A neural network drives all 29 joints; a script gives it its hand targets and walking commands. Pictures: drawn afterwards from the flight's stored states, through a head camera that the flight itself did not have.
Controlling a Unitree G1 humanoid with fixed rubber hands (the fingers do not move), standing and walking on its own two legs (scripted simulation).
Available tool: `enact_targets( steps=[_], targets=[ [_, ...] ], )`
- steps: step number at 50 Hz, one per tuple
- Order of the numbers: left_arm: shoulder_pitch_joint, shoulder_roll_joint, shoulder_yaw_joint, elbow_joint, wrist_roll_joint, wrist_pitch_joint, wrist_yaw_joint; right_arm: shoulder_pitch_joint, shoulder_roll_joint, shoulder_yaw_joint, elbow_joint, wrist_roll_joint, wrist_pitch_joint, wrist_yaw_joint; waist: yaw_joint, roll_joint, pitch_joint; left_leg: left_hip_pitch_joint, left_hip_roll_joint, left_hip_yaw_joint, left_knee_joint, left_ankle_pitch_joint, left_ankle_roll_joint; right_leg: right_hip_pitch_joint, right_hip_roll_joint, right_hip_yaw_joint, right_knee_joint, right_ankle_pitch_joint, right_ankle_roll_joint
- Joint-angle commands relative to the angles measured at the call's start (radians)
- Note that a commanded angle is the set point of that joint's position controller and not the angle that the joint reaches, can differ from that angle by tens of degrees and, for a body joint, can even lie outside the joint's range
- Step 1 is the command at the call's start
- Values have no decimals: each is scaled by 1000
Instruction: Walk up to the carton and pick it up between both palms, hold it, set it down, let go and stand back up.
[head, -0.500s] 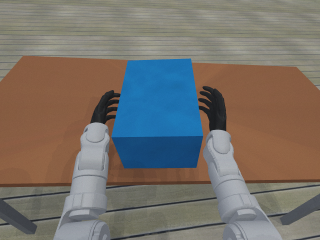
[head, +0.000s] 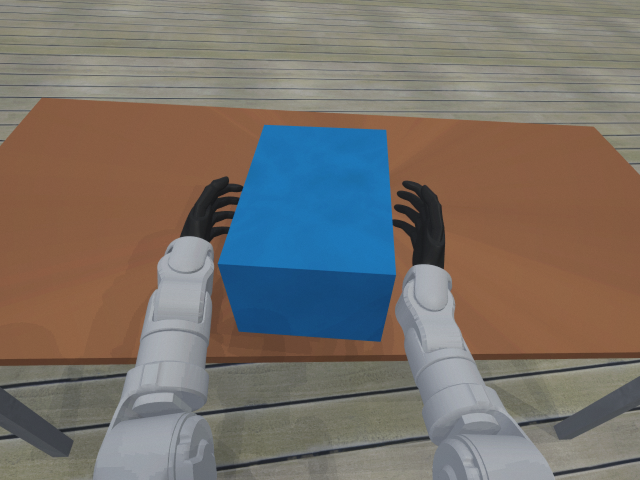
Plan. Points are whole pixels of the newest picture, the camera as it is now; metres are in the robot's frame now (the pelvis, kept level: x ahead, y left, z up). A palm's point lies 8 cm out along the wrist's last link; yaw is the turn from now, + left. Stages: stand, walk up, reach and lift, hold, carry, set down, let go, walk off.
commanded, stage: set down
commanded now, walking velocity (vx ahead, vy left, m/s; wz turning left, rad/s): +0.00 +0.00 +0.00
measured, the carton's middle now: (317, 224) +0.45 -0.01 +0.06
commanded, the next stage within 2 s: none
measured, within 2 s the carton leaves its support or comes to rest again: rests again in 1.94 s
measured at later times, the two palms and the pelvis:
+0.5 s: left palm (204, 240) +0.42 +0.15 +0.06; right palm (413, 260) +0.37 -0.13 +0.08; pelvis +0.00 +0.00 +0.00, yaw -2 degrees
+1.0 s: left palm (211, 241) +0.44 +0.15 +0.04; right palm (405, 277) +0.37 -0.13 +0.04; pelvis +0.01 +0.00 +0.00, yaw -2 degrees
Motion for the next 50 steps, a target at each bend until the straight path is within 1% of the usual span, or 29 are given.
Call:
enact_targets(
  steps=[1, 3, 6, 10, 14, 18, 19, 26, 28, 29, 31, 34, 36, 37, 38, 40, 41, 44, 46, 47, 48, 49, 50],
  targets=[
    [-657, -561, -289, -8, -36, -139, -131, -553, 426, 259, -32, -114, -12, 117, -9, 86, -447, 142, -28, 85, -34, 248, -37, 50, 51, -56, 12, 172, 17],
    [-674, -561, -250, 37, -21, -151, -133, -579, 434, 236, -15, -133, -19, 124, 10, 79, -449, 122, -27, 96, -45, 222, -27, 56, 49, -56, 13, 158, 16],
    [-704, -566, -216, 87, -7, -181, -129, -617, 452, 216, 6, -157, -38, 136, 33, 83, -483, 114, -25, 110, -45, 231, -21, 62, 51, -53, 18, 169, 10],
    [-744, -570, -198, 132, -1, -231, -117, -640, 482, 196, 42, -185, -62, 146, 48, 100, -535, 117, -20, 120, -37, 263, -21, 51, 54, -46, 22, 189, 3],
    [-774, -561, -191, 167, -3, -275, -111, -625, 510, 163, 94, -215, -73, 143, 41, 116, -561, 115, -18, 123, -29, 282, -24, 29, 52, -38, 23, 193, -1],
    [-788, -555, -191, 197, -6, -311, -111, -598, 537, 128, 146, -243, -82, 132, 26, 127, -588, 119, -16, 120, -14, 332, -35, 10, 54, -33, 24, 224, -3],
    [-788, -550, -197, 194, -10, -321, -110, -594, 538, 124, 151, -245, -84, 129, 21, 134, -594, 114, -22, 117, -10, 333, -36, 9, 53, -34, 26, 215, -2],
    [-778, -561, -199, 261, -11, -373, -115, -581, 572, 103, 211, -279, -133, 111, 5, 133, -669, 113, -15, 101, 34, 501, -60, 5, 69, -36, 46, 371, -8],
    [-769, -560, -199, 282, -8, -386, -117, -576, 580, 106, 225, -284, -148, 107, 5, 134, -680, 106, -14, 97, 43, 532, -63, 7, 71, -36, 52, 409, -10],
    [-728, -571, -207, 300, -2, -392, -110, -576, 577, 126, 231, -286, -166, 112, 25, 153, -698, 85, -14, 105, 48, 557, -64, 9, 69, -35, 51, 406, -28],
    [-730, -567, -211, 323, -4, -405, -105, -584, 585, 128, 242, -289, -183, 111, 27, 153, -709, 59, -13, 103, 55, 568, -61, 5, 67, -29, 52, 408, -33],
    [-728, -566, -223, 334, -12, -432, -100, -590, 596, 141, 252, -286, -210, 108, 30, 158, -747, 54, -9, 95, 72, 631, -66, 2, 71, -27, 64, 460, -35],
    [-728, -551, -215, 362, -11, -445, -103, -579, 608, 148, 277, -288, -216, 102, 28, 142, -737, 26, -13, 96, 72, 621, -56, 19, 65, -15, 67, 494, -33],
    [-735, -542, -209, 367, -13, -453, -107, -577, 616, 149, 282, -290, -218, 97, 27, 134, -744, -1, -15, 98, 65, 592, -49, 32, 57, -9, 73, 510, -28],
    [-738, -538, -209, 376, -12, -460, -108, -577, 621, 152, 285, -292, -223, 93, 28, 137, -751, -19, -16, 98, 61, 577, -47, 40, 53, -7, 79, 528, -26],
    [-742, -528, -201, 405, -8, -468, -112, -577, 625, 144, 303, -299, -224, 86, 25, 135, -739, -42, -17, 97, 55, 543, -42, 39, 48, -2, 81, 529, -24],
    [-742, -517, -194, 421, -8, -471, -115, -577, 627, 144, 302, -302, -225, 83, 26, 125, -738, -55, -18, 99, 52, 523, -35, 38, 45, 0, 82, 529, -20],
    [-729, -499, -166, 467, 2, -475, -124, -571, 626, 137, 316, -309, -223, 75, 34, 117, -722, -94, -19, 100, 37, 468, -25, 54, 38, 4, 88, 533, -16],
    [-738, -487, -152, 488, 7, -479, -128, -574, 626, 121, 323, -317, -224, 70, 35, 113, -716, -107, -19, 103, 35, 448, -22, 46, 37, 4, 86, 515, -16],
    [-744, -485, -145, 499, 9, -482, -129, -584, 626, 114, 319, -320, -227, 69, 40, 117, -724, -114, -19, 104, 36, 443, -22, 40, 37, 3, 86, 504, -18],
    [-749, -479, -136, 520, 14, -482, -131, -585, 624, 98, 331, -329, -225, 67, 34, 115, -708, -120, -19, 104, 34, 421, -20, 30, 35, 4, 82, 481, -19],
    [-751, -476, -126, 530, 16, -484, -133, -592, 625, 91, 326, -334, -224, 67, 40, 109, -711, -131, -20, 107, 31, 402, -15, 28, 35, 4, 81, 466, -18],
    [-755, -473, -120, 543, 20, -484, -134, -593, 624, 77, 331, -341, -223, 66, 37, 112, -704, -132, -17, 107, 28, 388, -16, 18, 35, 1, 79, 449, -19]
  ],
)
